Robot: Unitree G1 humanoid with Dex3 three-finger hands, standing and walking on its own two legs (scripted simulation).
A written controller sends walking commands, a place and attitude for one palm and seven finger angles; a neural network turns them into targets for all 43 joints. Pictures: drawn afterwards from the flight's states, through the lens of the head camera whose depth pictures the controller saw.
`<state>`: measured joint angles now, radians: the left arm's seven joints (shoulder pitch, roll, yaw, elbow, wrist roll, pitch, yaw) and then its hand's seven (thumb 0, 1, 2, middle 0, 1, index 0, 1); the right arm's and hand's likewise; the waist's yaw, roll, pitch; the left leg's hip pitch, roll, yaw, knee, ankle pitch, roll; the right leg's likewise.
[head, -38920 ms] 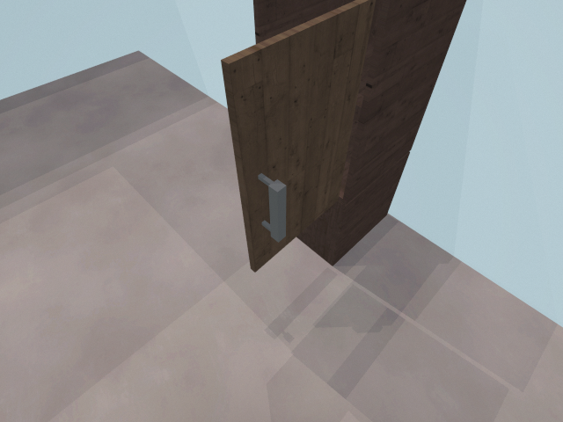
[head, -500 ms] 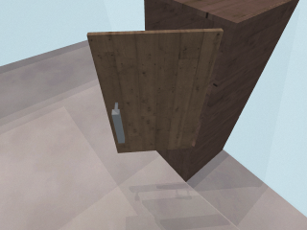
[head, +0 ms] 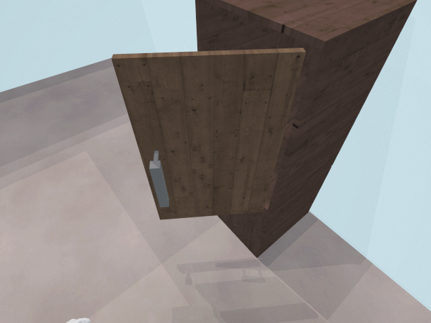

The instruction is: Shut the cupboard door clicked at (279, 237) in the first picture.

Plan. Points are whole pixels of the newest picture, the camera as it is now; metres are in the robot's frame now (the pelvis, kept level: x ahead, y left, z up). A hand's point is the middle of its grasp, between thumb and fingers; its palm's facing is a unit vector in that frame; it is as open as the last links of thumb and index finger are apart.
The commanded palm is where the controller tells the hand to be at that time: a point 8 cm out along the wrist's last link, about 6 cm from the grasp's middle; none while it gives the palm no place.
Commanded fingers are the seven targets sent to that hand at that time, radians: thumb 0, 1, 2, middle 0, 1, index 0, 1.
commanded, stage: look again from close up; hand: left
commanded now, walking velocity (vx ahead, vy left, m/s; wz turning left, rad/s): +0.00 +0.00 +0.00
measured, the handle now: (160, 179) +0.48 +0.17 -0.09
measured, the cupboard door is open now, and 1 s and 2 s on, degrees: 56 56 56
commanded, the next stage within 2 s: raise the hand and make a fist in 0.32 s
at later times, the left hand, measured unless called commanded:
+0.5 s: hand out of the picture +0.14 +0.25 -0.12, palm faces +0.21 -0.94 -0.28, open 7.4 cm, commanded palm +0.11 +0.27 -0.07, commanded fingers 0.00 0.90 0.90 -0.27 -0.38 -0.27 -0.38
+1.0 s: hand (110, 309) +0.17 +0.21 -0.08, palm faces +0.14 -0.99 -0.05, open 5.4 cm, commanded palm +0.13 +0.26 -0.07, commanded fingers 0.00 0.90 0.90 -0.73 -0.88 -0.73 -0.88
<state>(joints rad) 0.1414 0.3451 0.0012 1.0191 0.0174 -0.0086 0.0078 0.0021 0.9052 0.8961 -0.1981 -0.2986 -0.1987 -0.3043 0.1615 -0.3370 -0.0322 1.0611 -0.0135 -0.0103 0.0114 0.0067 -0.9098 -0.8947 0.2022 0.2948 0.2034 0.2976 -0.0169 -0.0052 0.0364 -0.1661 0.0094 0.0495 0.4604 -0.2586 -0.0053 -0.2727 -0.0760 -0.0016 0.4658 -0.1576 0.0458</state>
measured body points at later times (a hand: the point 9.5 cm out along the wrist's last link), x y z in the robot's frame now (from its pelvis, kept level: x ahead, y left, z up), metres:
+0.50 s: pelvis +0.01 -0.01 -0.01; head +0.02 +0.00 +0.44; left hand +0.12 +0.30 -0.10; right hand +0.12 -0.30 -0.12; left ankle +0.00 +0.12 -0.74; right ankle +0.06 -0.15 -0.74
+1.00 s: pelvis -0.02 -0.02 -0.14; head +0.06 -0.01 +0.30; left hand +0.15 +0.26 -0.08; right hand +0.21 -0.23 -0.21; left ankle -0.01 +0.12 -0.74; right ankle +0.06 -0.15 -0.74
